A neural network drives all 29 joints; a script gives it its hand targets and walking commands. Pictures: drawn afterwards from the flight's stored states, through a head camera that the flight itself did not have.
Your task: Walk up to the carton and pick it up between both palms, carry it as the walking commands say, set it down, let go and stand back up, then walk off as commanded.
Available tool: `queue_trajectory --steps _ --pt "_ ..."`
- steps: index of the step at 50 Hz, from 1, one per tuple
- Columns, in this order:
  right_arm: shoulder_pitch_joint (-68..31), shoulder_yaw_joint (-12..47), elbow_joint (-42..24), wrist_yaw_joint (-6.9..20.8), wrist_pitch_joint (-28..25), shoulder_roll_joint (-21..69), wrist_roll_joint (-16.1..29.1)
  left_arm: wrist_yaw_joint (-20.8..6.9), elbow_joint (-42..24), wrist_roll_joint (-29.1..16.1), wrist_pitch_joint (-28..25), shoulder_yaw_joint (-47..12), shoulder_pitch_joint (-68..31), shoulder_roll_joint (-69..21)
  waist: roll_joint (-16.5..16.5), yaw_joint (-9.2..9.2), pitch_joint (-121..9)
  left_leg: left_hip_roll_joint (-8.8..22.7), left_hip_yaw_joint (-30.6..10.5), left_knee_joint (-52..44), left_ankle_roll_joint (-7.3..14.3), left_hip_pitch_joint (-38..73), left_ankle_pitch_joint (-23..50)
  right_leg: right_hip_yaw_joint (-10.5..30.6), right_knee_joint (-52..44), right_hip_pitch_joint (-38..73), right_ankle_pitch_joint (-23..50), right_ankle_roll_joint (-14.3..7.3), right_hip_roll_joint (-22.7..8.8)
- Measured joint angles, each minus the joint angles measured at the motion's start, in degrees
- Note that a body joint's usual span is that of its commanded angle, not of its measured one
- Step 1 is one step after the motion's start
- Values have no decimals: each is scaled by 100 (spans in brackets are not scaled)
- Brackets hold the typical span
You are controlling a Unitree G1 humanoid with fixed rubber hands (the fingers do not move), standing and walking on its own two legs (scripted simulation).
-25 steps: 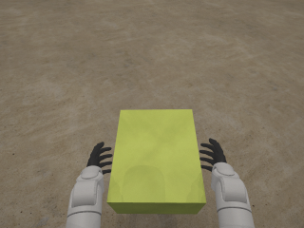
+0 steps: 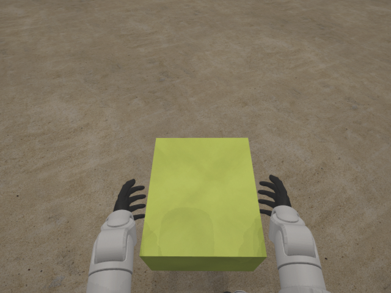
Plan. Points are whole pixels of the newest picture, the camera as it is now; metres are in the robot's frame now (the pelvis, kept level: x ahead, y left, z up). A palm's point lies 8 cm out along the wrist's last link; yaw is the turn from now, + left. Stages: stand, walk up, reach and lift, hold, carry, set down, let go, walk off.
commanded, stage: carry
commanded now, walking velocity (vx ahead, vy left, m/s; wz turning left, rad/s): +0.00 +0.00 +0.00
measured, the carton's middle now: (202, 201) +0.36 -0.01 -0.07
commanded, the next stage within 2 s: none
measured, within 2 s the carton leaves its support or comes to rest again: neither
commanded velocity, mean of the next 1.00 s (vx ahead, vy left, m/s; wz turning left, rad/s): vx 0.00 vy -0.09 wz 0.00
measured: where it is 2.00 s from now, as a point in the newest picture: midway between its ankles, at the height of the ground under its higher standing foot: outside the picture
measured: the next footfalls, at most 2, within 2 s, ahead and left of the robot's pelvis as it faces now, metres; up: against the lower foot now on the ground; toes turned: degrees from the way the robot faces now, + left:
none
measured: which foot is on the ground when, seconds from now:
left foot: down 0.00-1.00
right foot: down 0.00-1.00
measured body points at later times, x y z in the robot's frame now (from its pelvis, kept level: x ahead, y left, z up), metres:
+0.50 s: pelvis +0.00 -0.01 +0.00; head -0.01 +0.01 +0.45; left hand +0.28 +0.16 +0.01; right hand +0.29 -0.17 +0.03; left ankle -0.06 +0.07 -0.72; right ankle +0.13 -0.14 -0.72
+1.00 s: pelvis +0.01 -0.06 +0.00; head +0.00 -0.05 +0.45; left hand +0.29 +0.11 +0.07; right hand +0.30 -0.22 +0.08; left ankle -0.05 +0.06 -0.71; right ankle +0.12 -0.15 -0.72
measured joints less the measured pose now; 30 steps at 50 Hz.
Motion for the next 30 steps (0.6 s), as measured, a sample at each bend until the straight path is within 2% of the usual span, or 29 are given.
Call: queue_trajectory --steps 3,12,16,21,24,30 --pt "-10 -8 -61 -103 63 38 61 12 5 -17 -2 6 0 1 -9 -14 26 3 -1 -10 -5 -13 20 -3 -37 2 30 -10 4" --pt "16 31 -119 -141 45 93 91 14 -140 -29 11 23 84 8 -73 11 46 10 12 -51 -49 17 58 6 -21 -1 35 -43 12" --pt "43 -8 -185 -66 122 88 85 7 -177 -58 89 9 88 8 -41 29 -22 39 -8 -36 -48 13 40 -21 -61 27 41 -50 37" --pt "-42 -89 -71 102 204 87 -73 -143 -27 67 95 62 71 7 -26 32 -167 29 0 -146 -56 56 85 -12 -130 50 68 -47 35" --pt "-80 -76 30 89 152 64 -124 -76 36 90 105 42 11 3 -14 40 -182 26 -7 -130 -56 53 80 -18 -106 46 51 -44 28" --pt "-110 -17 30 -106 134 65 -27 59 35 11 72 15 12 1 -22 10 -115 13 -1 -71 -40 13 67 -11 -80 21 61 -35 12"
